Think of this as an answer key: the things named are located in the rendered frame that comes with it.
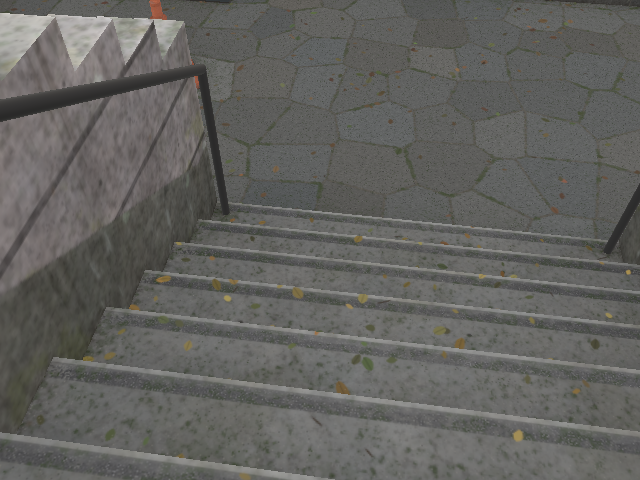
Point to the stairs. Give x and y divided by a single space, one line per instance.
290 344

